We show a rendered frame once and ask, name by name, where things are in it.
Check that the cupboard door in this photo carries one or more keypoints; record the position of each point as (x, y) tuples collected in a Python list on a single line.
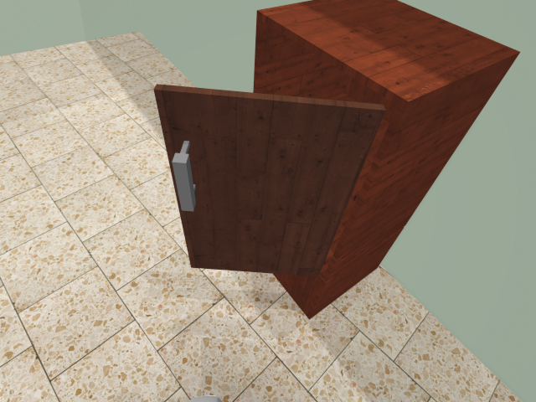
[(273, 174)]

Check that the handle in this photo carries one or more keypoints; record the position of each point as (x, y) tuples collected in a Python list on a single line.
[(184, 179)]

